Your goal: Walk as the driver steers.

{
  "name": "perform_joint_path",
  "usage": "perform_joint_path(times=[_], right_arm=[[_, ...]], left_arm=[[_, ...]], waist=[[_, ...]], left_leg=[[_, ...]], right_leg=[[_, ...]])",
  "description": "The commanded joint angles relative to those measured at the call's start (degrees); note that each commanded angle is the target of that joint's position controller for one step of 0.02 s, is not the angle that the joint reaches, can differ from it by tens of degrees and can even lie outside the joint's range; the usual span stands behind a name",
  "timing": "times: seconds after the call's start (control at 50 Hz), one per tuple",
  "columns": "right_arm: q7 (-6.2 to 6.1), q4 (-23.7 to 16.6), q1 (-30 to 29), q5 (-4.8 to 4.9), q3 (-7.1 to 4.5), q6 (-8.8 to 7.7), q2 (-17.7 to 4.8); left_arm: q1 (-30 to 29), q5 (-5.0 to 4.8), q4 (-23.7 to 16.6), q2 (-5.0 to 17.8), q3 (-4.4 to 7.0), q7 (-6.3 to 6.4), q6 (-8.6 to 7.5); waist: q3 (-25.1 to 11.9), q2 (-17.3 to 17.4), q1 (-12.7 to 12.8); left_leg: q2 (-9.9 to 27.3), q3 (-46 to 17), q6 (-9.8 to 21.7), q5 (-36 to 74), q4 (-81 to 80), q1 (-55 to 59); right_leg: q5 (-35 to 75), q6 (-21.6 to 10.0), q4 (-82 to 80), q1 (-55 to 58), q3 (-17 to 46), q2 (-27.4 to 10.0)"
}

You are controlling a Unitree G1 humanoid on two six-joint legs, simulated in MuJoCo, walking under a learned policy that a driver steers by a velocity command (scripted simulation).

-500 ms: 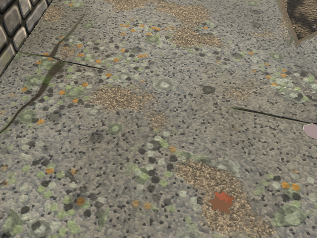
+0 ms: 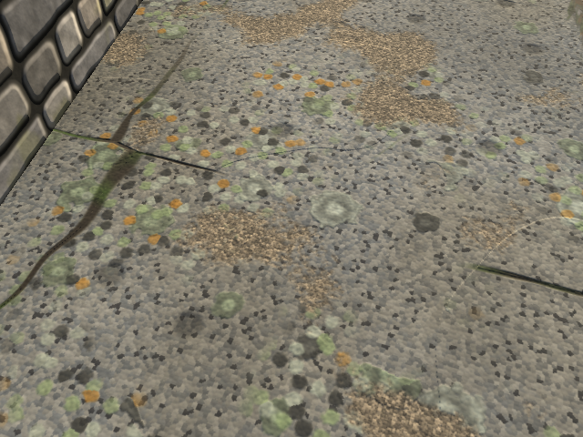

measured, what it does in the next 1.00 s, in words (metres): walks ahead: left foot, then right foot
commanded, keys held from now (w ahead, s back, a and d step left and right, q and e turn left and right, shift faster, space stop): no key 0.72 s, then w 0.28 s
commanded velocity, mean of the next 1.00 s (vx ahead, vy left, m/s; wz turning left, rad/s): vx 0.13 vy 0.00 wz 0.00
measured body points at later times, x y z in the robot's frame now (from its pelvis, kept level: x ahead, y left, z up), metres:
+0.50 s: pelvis +0.13 +0.04 -0.02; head +0.14 +0.04 +0.43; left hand +0.18 +0.29 -0.17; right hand +0.23 -0.20 -0.15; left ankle +0.21 +0.13 -0.75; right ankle +0.13 -0.10 -0.75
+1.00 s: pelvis +0.22 +0.05 -0.02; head +0.23 +0.06 +0.43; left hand +0.19 +0.30 -0.18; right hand +0.28 -0.22 -0.15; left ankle +0.24 +0.14 -0.75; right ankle +0.13 -0.10 -0.73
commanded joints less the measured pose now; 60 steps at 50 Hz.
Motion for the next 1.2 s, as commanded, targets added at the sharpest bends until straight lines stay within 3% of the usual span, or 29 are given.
perform_joint_path(times=[0.02,0.12,0.16,0.2,0.22,0.24,0.26,0.28,0.32,0.36,0.4,0.44,0.5,0.52,0.56,0.72,0.76,0.8,0.84,0.88,0.92,0.96,0.98,1.0,1.02,1.04,1.08,1.1,1.2], right_arm=[[-0.15,-1.45,3.39,-0.62,0.02,0.31,-0.57],[0.49,-2.99,-3.85,-0.23,0.17,0.94,-1.74],[0.79,-3.30,-3.91,-0.65,-0.21,0.66,-3.10],[0.60,-0.98,1.78,-1.42,-1.37,0.05,-5.82],[0.26,-0.26,5.31,-1.99,-2.23,0.00,-9.77],[0.14,0.78,7.56,-1.97,-1.85,0.73,-8.61],[0.51,1.16,9.65,-1.59,-0.66,1.29,-3.47],[0.88,0.87,7.32,-1.31,-0.03,1.37,-2.62],[0.87,-0.86,-0.32,-1.28,-0.19,1.57,-4.45],[0.48,-1.64,-5.21,-1.75,-0.41,2.15,-5.22],[0.14,-0.90,-4.62,-1.90,-0.32,2.70,-4.42],[-0.15,-0.04,-4.21,-0.85,-0.20,3.08,-3.91],[-0.13,2.03,-0.89,-0.38,0.05,3.29,-2.95],[-0.29,1.99,0.50,-0.37,-0.27,3.50,-2.74],[-0.75,2.71,0.29,-0.62,-0.41,3.59,-2.66],[-0.47,5.61,1.70,-0.46,-0.49,3.85,-1.67],[-0.50,6.88,2.92,-0.05,-0.61,4.14,-1.51],[-0.36,6.42,1.09,0.28,-0.83,3.69,-1.82],[0.40,4.96,-1.85,0.77,-0.45,1.90,-0.27],[1.23,4.27,-2.85,1.00,-0.55,0.29,-0.44],[1.75,5.26,0.19,1.58,-0.82,-0.57,-0.50],[1.60,9.64,10.86,1.29,-2.35,-0.33,-2.51],[1.25,11.28,18.65,1.11,-3.77,-0.29,-6.73],[1.74,12.21,25.62,1.03,-4.70,-0.41,-11.67],[1.84,11.67,22.27,0.06,-2.79,-1.10,-6.82],[1.92,10.11,17.22,-0.06,-1.79,-1.55,-3.99],[2.46,8.23,11.97,-0.10,-0.89,-1.64,-2.95],[2.47,8.21,11.82,-0.32,-0.30,-1.30,-1.60],[1.00,8.94,15.62,-0.61,-0.41,-0.37,-4.41]], left_arm=[[-3.58,-0.07,-3.59,7.69,0.95,1.27,-0.36],[0.05,-0.98,-1.37,8.98,1.11,1.99,1.25],[-0.89,-1.38,-0.98,8.69,1.18,2.19,1.80],[-0.65,-1.73,-0.83,7.76,1.01,2.39,2.11],[2.63,-0.44,-0.89,6.55,0.56,2.41,1.59],[10.53,-0.11,1.51,0.38,-1.17,2.16,1.35],[7.89,-0.72,1.64,2.60,-0.93,2.27,2.10],[4.24,-1.55,0.53,5.78,-0.05,2.36,3.12],[-0.02,-1.44,-0.05,6.14,0.64,3.32,5.38],[-0.26,-1.12,0.36,4.52,0.64,4.19,6.70],[0.95,-0.91,1.67,3.03,0.42,4.55,6.92],[2.05,-0.73,2.88,2.48,0.44,4.41,6.96],[0.50,0.76,2.04,4.88,0.62,4.17,7.18],[-0.66,-0.17,2.65,7.97,1.38,4.16,6.95],[-2.55,-0.34,2.75,5.03,0.85,4.06,5.64],[-0.13,-0.81,3.87,3.97,0.74,3.95,3.98],[2.19,-1.30,4.71,5.02,1.18,4.02,4.34],[3.67,-1.93,4.11,7.44,2.08,4.10,4.25],[4.87,-2.47,3.81,10.22,3.14,4.05,3.02],[4.26,-2.30,3.43,8.87,3.13,3.82,1.78],[1.41,-2.80,2.50,8.11,3.05,3.23,1.61],[-2.20,-2.83,0.95,8.23,3.06,2.89,1.78],[-4.34,-2.73,-0.53,5.99,2.45,2.81,1.44],[-3.81,-2.49,-2.23,2.05,1.52,2.99,0.43],[-5.09,-3.04,-2.70,4.15,2.12,2.73,-0.34],[-5.50,-3.77,-2.89,4.94,2.32,2.17,-0.80],[-6.33,-3.16,-2.59,5.29,2.98,2.06,-0.95],[-6.44,-2.66,-2.54,5.78,3.50,2.02,-0.57],[-14.45,-2.03,-5.61,2.71,2.97,1.69,0.87]], waist=[[-0.11,-4.86,-3.31],[-1.71,-6.21,-0.30],[-2.29,-6.58,-1.12],[-5.06,-3.83,-3.32],[-9.82,0.48,-2.29],[-16.09,9.48,-0.33],[-17.34,10.34,-3.30],[-14.34,7.73,-2.93],[-8.28,2.27,-1.19],[-5.24,3.96,0.65],[-5.36,4.86,0.64],[-5.59,4.51,1.33],[-1.24,1.45,-0.03],[1.55,-4.86,-2.49],[2.60,-7.39,-2.61],[-0.14,-3.90,-1.89],[-0.37,-4.96,-1.41],[4.29,-7.43,-0.14],[8.29,-11.62,0.70],[9.25,-10.98,0.07],[7.83,-10.02,-2.73],[3.85,-7.71,-7.29],[1.67,2.68,-10.05],[-2.33,17.28,-11.47],[-0.84,10.50,-8.75],[1.79,5.63,-6.48],[2.99,0.06,-4.10],[2.67,0.00,-3.43],[4.70,0.45,-4.11]], left_leg=[[-0.78,2.15,-1.31,8.91,-12.37,7.68],[-3.59,2.01,-1.20,12.38,-25.53,11.69],[-4.28,1.63,0.23,9.28,-29.40,13.22],[-4.76,1.99,2.35,21.26,-38.27,23.10],[1.55,-3.30,5.04,43.58,-33.96,34.44],[10.29,-11.78,13.91,51.92,-31.33,47.16],[13.67,-18.18,17.09,45.41,-35.61,45.30],[12.79,-18.56,15.94,32.42,-38.27,40.27],[10.18,-15.67,12.55,12.95,-42.87,29.06],[6.30,-11.17,9.85,2.76,-46.20,19.82],[3.89,-7.63,9.29,-1.22,-46.57,17.07],[2.31,-5.77,8.14,-8.30,-45.80,15.98],[-0.76,-4.36,2.60,-20.25,-44.19,13.30],[-4.49,-0.23,1.15,-16.82,-43.06,16.64],[-5.50,1.52,0.72,-8.57,-38.14,24.51],[-5.26,2.00,1.69,6.15,-34.42,27.83],[-7.74,4.59,1.85,-7.94,-31.80,26.65],[-9.34,6.25,2.07,-18.77,-26.95,17.90],[-8.04,6.45,3.01,-12.82,-19.47,8.83],[-5.32,4.59,4.36,-13.25,-17.35,5.19],[-5.71,6.21,5.09,-12.19,-26.13,13.21],[-8.27,6.61,4.75,-4.79,-31.42,33.22],[0.30,-7.67,8.27,-8.64,-39.01,41.90],[12.89,-32.15,16.23,-10.79,-49.04,51.03],[15.65,-36.26,16.85,-11.06,-49.44,49.35],[14.09,-29.45,14.71,-8.70,-48.58,46.62],[9.83,-17.97,11.23,-2.06,-50.23,42.14],[7.57,-13.36,9.80,2.23,-51.10,40.57],[5.61,-5.39,9.91,12.60,-53.50,37.66]], right_leg=[[34.18,-7.58,-4.29,-7.18,4.23,-13.29],[28.75,-6.55,-0.15,0.04,5.82,-15.36],[27.79,-5.71,3.98,2.94,7.68,-16.39],[23.03,-2.52,11.80,3.39,7.28,-12.44],[13.31,-0.28,19.17,-2.09,5.48,-8.62],[-8.49,3.03,29.11,-12.69,3.19,-4.50],[-27.38,5.00,36.80,-15.34,4.50,-3.81],[-31.96,5.46,41.61,-17.39,6.53,-5.27],[-27.36,6.53,41.83,-17.58,7.14,-7.92],[-22.02,7.22,34.47,-11.75,5.79,-8.36],[-16.89,7.08,27.94,-6.74,4.09,-7.28],[-7.76,6.21,18.97,-1.92,2.47,-6.26],[-6.76,2.82,10.37,-1.10,5.52,-9.65],[-16.20,1.31,9.52,-8.67,5.92,-9.40],[-20.40,2.11,5.22,-15.46,6.89,-9.38],[-7.28,3.15,7.70,-9.80,5.46,-8.34],[-19.48,1.39,6.40,-9.27,6.10,-8.24],[-32.61,-2.74,2.18,-8.63,13.00,-12.77],[-34.66,-7.83,-3.17,-4.20,25.47,-22.30],[-24.82,-8.88,-2.29,-0.93,27.19,-25.05],[-17.31,-5.98,0.81,-2.44,20.67,-21.93],[-7.31,-2.10,8.74,-11.92,12.25,-15.23],[-1.43,1.57,25.99,-19.97,4.03,-8.80],[-16.99,4.11,45.04,-32.04,0.99,-2.33],[-22.67,2.68,56.00,-37.64,7.72,-5.07],[-17.99,0.81,59.33,-39.76,9.01,-7.99],[-8.41,-0.60,54.36,-38.21,7.87,-11.79],[-5.84,-0.55,51.82,-35.81,7.04,-12.64],[1.05,2.95,36.64,-35.85,3.83,-12.15]])
Velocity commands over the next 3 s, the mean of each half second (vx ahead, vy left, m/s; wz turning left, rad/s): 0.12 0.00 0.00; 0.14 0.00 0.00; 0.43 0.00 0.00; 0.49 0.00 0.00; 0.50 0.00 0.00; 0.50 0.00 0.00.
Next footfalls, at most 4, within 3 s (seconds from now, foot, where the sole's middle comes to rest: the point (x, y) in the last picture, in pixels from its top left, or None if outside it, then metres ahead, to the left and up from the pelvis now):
0.20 left None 0.25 0.13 -0.78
0.48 right None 0.17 -0.10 -0.78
1.48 right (364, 388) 0.63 -0.10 -0.78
2.06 left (273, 275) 0.95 0.13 -0.78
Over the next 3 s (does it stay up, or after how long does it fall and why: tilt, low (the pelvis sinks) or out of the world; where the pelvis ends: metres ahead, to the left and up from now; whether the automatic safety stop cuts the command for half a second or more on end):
stays up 1.29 -0.03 0.00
